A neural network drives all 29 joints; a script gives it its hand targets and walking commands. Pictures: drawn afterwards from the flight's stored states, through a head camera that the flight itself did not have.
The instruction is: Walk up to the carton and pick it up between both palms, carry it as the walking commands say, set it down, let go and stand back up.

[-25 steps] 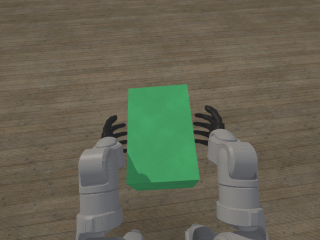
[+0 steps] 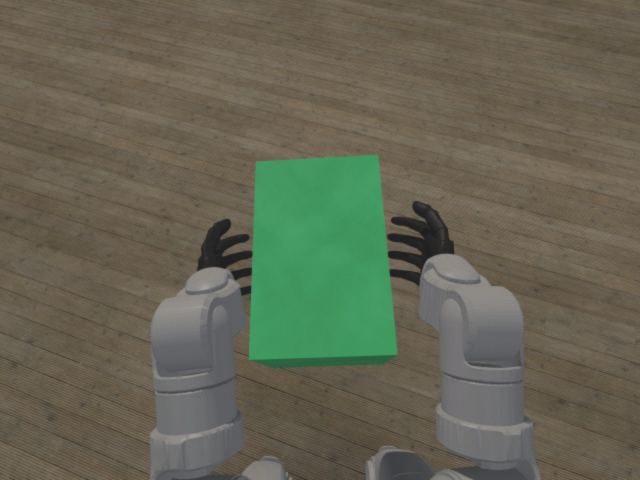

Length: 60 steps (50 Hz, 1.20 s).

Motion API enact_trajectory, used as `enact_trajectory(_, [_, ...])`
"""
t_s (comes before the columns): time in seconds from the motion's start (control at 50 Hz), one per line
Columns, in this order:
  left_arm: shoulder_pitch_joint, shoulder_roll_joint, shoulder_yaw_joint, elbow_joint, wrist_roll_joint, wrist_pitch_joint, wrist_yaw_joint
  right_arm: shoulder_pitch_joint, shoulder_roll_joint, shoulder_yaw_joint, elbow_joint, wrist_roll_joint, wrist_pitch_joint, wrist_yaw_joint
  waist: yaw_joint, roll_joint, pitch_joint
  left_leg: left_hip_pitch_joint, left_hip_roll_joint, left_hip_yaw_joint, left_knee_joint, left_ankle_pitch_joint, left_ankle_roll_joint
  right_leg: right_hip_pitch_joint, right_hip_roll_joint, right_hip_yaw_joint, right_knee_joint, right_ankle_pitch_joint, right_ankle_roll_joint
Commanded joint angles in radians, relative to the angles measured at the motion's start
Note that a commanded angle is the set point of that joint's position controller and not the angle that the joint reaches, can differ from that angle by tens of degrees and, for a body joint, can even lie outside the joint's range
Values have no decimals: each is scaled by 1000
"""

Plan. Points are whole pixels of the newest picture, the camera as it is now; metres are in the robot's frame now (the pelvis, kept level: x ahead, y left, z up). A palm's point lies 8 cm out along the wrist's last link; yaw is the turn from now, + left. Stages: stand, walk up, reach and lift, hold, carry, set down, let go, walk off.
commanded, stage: carry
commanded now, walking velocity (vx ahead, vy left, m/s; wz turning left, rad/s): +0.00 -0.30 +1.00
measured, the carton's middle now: (322, 266) +0.37 +0.01 +0.00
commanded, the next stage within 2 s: none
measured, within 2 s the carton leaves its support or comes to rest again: neither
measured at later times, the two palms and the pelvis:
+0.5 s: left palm (180, 381) +0.22 +0.15 +0.07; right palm (390, 267) +0.33 -0.06 +0.08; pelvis -0.01 -0.11 +0.00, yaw +27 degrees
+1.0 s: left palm out of the picture +0.11 +0.14 +0.07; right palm (341, 291) +0.30 -0.01 +0.08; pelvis +0.01 -0.20 +0.00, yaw +53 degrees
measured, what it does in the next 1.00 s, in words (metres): steps to the right, turning left: right foot, then left foot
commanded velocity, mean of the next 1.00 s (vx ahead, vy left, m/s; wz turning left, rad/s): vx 0.00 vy -0.30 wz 1.00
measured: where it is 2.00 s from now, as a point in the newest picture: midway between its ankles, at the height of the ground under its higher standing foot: outside the picture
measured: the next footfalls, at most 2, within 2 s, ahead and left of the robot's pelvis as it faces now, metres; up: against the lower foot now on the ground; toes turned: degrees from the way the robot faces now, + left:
right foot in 0.12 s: +0.05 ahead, -0.17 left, +0.00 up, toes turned +6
left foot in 0.38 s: -0.02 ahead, +0.04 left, +0.00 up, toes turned +18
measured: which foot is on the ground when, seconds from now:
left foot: down 0.00-0.12, up 0.14-0.36, down 0.38-0.62, up 0.64-0.90, down 0.92-1.00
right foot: up 0.00-0.10, down 0.12-0.38, up 0.40-0.60, down 0.62-0.92, up 0.94-1.00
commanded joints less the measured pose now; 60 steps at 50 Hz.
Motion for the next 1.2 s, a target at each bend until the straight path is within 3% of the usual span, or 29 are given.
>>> enact_trajectory(0.0, [-660, -1030, -714, -180, -475, -52, -305, -419, 993, 589, -65, 407, 11, 274, -29, 267, -657, 466, 244, -425, -164, 689, 144, -38, 46, 161, -117, 71, 40])
enact_trajectory(0.06, [-550, -1007, -670, -165, -447, -47, -304, -348, 991, 598, -61, 377, 14, 258, -15, 263, -717, 306, 188, -295, -63, 763, 94, 283, 34, 98, -465, 107, 10])
enact_trajectory(0.08, [-504, -998, -655, -144, -430, -51, -304, -362, 983, 603, -71, 384, 13, 256, 9, 165, -712, 85, 108, -179, 0, 488, 48, 518, -41, 109, -626, 238, -32])
enact_trajectory(0.1, [-510, -987, -648, -130, -425, -59, -310, -373, 979, 614, -92, 381, 10, 251, 0, -166, -729, -197, -38, 51, 188, -83, -5, 775, -257, 178, -583, 637, -84])
enact_trajectory(0.12, [-442, -984, -628, -116, -413, -60, -314, -350, 979, 624, -63, 385, 9, 254, 4, -315, -775, -352, -42, 193, 428, -422, -15, 843, -452, 259, -513, 900, -197])
enact_trajectory(0.16, [-455, -1036, -636, -149, -410, -67, -318, -423, 1000, 667, -144, 434, 3, 266, 5, -179, -686, -274, 65, 212, 467, -321, -19, 746, -408, 43, -395, 1235, -225])
enact_trajectory(0.3, [-449, -1017, -642, -185, -393, -59, -296, -403, 1006, 654, -115, 458, 26, 287, -4, -231, -693, 57, 29, 253, 7, -55, 0, 579, -320, -154, -285, 943, -109])
enact_trajectory(0.34, [-488, -1017, -688, -217, -409, -57, -291, -347, 1008, 626, -89, 451, 17, 303, -54, 36, -682, 392, 135, -4, -207, 350, 78, 221, -250, -126, -105, 530, -20])
enact_trajectory(0.36, [-448, -1016, -676, -175, -398, -52, -294, -326, 990, 624, -45, 440, 20, 310, -28, 303, -621, 547, 353, -426, -174, 899, 183, -99, -121, -95, 2, -12, 41])
enact_trajectory(0.38, [-487, -1040, -701, -186, -419, -48, -299, -336, 1001, 614, -53, 440, 18, 300, -32, 320, -621, 638, 366, -560, -126, 1127, 257, -189, -6, 45, 83, -206, 60])
enact_trajectory(0.42, [-501, -1055, -706, -138, -424, -51, -318, -405, 995, 624, -101, 427, 13, 297, -33, 113, -578, 579, 326, -513, -149, 906, 237, -177, 15, 153, 47, -90, 36])
enact_trajectory(0.44, [-542, -1058, -710, -144, -428, -50, -312, -401, 1017, 613, -58, 420, 21, 300, -28, 162, -590, 536, 286, -466, -166, 735, 195, -135, 19, 165, 28, -17, 28])
enact_trajectory(0.5, [-606, -1055, -724, -232, -473, -52, -305, -407, 982, 585, -131, 407, 13, 283, -31, 304, -640, 507, 228, -416, -141, 818, 173, -35, 68, 131, -109, 60, 23])
enact_trajectory(0.58, [-489, -1033, -673, -159, -428, -49, -308, -407, 966, 596, -123, 390, 11, 273, -11, 256, -724, 282, 143, -276, -38, 743, 92, 375, 55, 69, -529, 142, -21])
enact_trajectory(0.6, [-443, -1018, -667, -133, -422, -51, -315, -363, 962, 593, -103, 381, 13, 269, 5, 66, -737, 37, 70, -170, 82, 394, 49, 620, -72, 124, -619, 344, -60])
enact_trajectory(0.62, [-444, -1014, -649, -127, -413, -55, -319, -412, 974, 625, -137, 397, 10, 265, 3, -229, -751, -268, -63, 82, 256, -313, -7, 849, -342, 241, -560, 758, -146])
enact_trajectory(0.64, [-416, -1056, -649, -66, -394, -50, -326, -389, 983, 612, -76, 385, 12, 273, 2, -277, -744, -349, 20, 178, 478, -428, -4, 815, -487, 223, -479, 1012, -238])
enact_trajectory(0.68, [-419, -1036, -621, -143, -390, -66, -323, -416, 1004, 654, -103, 450, 12, 283, 3, -105, -680, -290, 64, 184, 507, -298, -1, 758, -399, 36, -399, 1211, -224])
enact_trajectory(0.78, [-475, -1051, -632, -149, -406, -58, -315, -461, 1004, 650, -147, 456, 15, 286, 3, -260, -611, -182, 40, 245, 239, -123, -5, 715, -314, -121, -363, 1125, -144])
enact_trajectory(0.84, [-439, -1039, -634, -159, -386, -54, -301, -409, 1000, 637, -111, 459, 27, 290, -2, -208, -687, 37, 22, 261, 7, -29, 11, 633, -327, -158, -270, 1049, -113])
enact_trajectory(0.88, [-432, -1018, -658, -173, -392, -51, -311, -325, 976, 617, -77, 444, 12, 297, -61, -4, -704, 365, 120, 24, -187, 342, 99, 307, -255, -136, -69, 680, -38])
enact_trajectory(0.92, [-438, -1044, -675, -177, -401, -60, -322, -320, 948, 616, -90, 429, -7, 286, -45, 269, -625, 630, 363, -515, -90, 1298, 274, -128, -26, -25, 67, -183, 55])
enact_trajectory(0.98, [-476, -1043, -697, -153, -421, -60, -325, -406, 959, 614, -130, 435, -7, 290, -31, 197, -610, 584, 296, -508, -139, 991, 220, -118, 34, 146, 43, -66, 27])
enact_trajectory(1.06, [-503, -1026, -696, -230, -445, -55, -314, -392, 971, 599, -160, 406, -2, 273, -31, 289, -719, 501, 224, -419, -92, 883, 172, 125, 47, 132, -266, 33, -5])
enact_trajectory(1.1, [-434, -1020, -656, -178, -408, -49, -314, -402, 976, 603, -152, 394, 7, 265, -12, 223, -733, 323, 173, -308, -1, 804, 117, 371, 13, 94, -503, 171, -37])
enact_trajectory(1.12, [-384, -997, -660, -141, -397, -52, -319, -328, 974, 606, -88, 379, 9, 265, 3, 80, -743, 78, 95, -185, 107, 506, 67, 599, -104, 133, -581, 484, -85])
enact_trajectory(1.14, [-379, -1007, -661, -134, -401, -56, -321, -335, 965, 599, -103, 369, 7, 268, 4, -151, -761, -191, -35, 43, 231, -180, 9, 830, -319, 200, -568, 855, -159])
enact_trajectory(1.16, [-367, -1013, -641, -135, -382, -59, -328, -344, 978, 613, -86, 388, 9, 276, 9, -276, -757, -312, 13, 171, 410, -407, 4, 855, -471, 185, -449, 1181, -256])
enact_trajectory(1.18, [-404, -1034, -648, -160, -378, -66, -327, -386, 989, 631, -113, 409, 2, 276, 5, -173, -730, -300, 66, 161, 448, -377, 6, 851, -461, 97, -390, 1372, -266])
